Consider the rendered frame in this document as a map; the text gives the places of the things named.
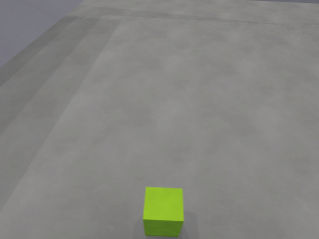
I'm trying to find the carton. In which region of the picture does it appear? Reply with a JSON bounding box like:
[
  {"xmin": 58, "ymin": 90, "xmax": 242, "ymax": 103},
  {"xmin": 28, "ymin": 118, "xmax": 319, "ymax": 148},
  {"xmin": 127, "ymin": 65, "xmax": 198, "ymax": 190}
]
[{"xmin": 143, "ymin": 187, "xmax": 184, "ymax": 237}]

